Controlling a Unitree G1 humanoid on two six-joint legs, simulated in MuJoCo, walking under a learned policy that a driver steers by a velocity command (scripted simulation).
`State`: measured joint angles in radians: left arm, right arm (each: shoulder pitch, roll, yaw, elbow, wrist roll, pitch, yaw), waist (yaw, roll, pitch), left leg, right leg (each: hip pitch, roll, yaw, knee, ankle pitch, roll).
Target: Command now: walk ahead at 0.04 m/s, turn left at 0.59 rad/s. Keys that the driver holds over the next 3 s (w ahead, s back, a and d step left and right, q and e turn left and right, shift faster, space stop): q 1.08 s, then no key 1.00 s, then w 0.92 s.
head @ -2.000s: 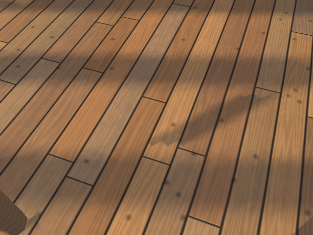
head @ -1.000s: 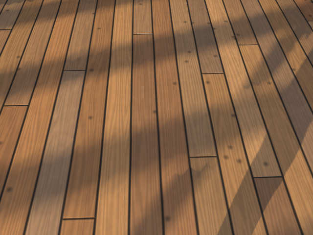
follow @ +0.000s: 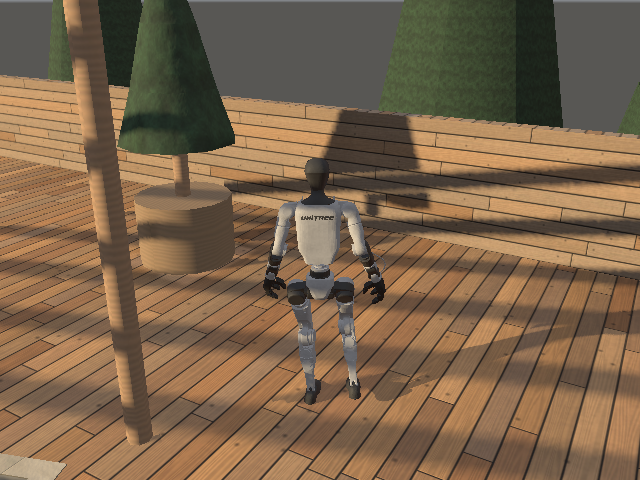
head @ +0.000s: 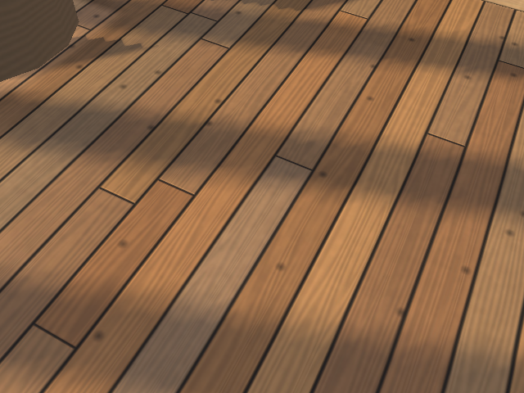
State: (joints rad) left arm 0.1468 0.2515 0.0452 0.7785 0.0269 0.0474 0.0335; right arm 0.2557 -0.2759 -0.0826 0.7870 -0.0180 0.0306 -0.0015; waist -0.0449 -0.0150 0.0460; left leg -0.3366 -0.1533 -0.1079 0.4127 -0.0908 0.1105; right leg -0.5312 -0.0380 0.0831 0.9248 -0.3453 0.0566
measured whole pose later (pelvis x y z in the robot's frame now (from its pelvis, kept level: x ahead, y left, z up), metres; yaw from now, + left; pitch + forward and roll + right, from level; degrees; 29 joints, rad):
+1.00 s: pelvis -0.02 -0.02 +0.01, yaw +36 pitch +1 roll -1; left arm 0.19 0.31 0.06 0.71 0.02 0.07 0.01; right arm 0.24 -0.30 -0.06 0.71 -0.01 0.04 0.01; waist -0.01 -0.02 0.06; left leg -0.22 -0.12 -0.16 0.42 -0.19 0.08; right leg -0.47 -0.01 0.05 0.91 -0.38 0.05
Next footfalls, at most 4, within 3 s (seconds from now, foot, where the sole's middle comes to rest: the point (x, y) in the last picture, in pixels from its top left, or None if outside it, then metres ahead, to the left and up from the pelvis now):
0.18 right None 0.07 -0.14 -0.77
0.66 left None -0.02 0.06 -0.77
1.20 right None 0.10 -0.08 -0.77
1.54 left None -0.07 0.04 -0.77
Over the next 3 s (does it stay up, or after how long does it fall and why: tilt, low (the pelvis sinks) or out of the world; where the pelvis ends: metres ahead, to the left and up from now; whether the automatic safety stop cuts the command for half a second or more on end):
stays up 0.27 0.20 0.00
